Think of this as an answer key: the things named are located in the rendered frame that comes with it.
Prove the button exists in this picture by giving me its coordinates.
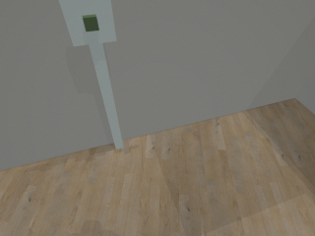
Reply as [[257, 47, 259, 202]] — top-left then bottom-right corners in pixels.
[[82, 14, 99, 31]]

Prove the panel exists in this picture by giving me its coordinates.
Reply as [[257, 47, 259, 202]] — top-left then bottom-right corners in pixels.
[[58, 0, 124, 149]]

